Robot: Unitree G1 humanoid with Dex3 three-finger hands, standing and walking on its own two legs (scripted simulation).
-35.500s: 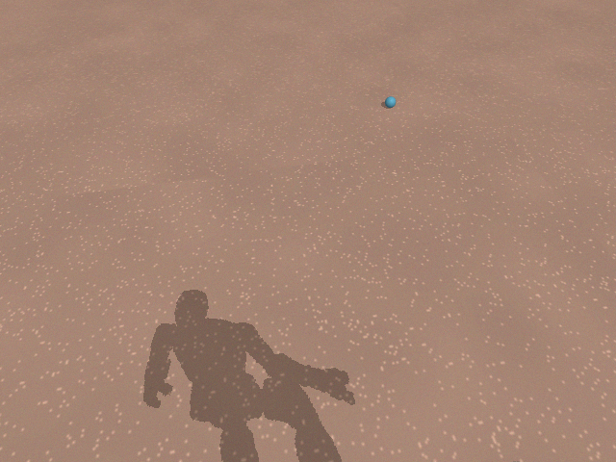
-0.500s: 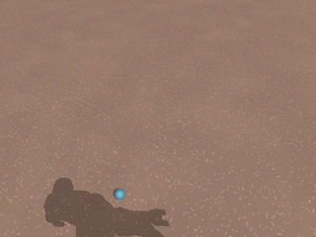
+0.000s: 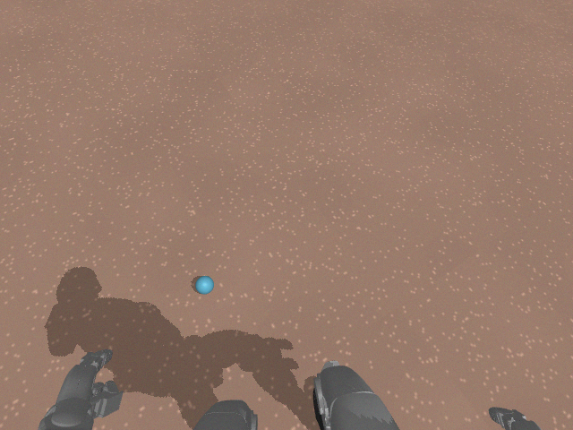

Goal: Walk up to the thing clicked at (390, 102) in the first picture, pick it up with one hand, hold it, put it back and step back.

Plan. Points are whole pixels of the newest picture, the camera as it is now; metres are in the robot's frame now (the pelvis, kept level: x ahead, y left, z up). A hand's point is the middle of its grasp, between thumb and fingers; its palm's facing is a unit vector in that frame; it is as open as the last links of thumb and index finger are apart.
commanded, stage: step back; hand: left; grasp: from above
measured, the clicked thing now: (204, 285) +0.54 +0.25 -0.72
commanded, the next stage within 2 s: none
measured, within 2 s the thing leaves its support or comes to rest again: neither
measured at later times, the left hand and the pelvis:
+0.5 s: hand out of the picture +0.01 +0.23 -0.12, palm faces -0.11 -0.90 -0.42, open 7.4 cm; pelvis -0.11 -0.03 +0.01, yaw -6 degrees
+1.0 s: hand out of the picture -0.15 +0.23 -0.13, palm faces -0.02 -0.93 -0.38, open 7.4 cm; pelvis -0.25 -0.04 +0.02, yaw -2 degrees
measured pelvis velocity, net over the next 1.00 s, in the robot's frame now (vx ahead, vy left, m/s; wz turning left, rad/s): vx -0.25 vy -0.04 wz -0.04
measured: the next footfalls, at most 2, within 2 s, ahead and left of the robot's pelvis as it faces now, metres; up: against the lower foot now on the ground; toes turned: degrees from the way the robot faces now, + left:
right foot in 0.38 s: -0.07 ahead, -0.12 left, +0.00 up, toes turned -2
left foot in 0.78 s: -0.18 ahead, +0.09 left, +0.00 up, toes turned -3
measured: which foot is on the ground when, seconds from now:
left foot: down 0.00-0.40, up 0.42-0.76, down 0.78-1.00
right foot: up 0.00-0.36, down 0.38-0.80, up 0.82-1.00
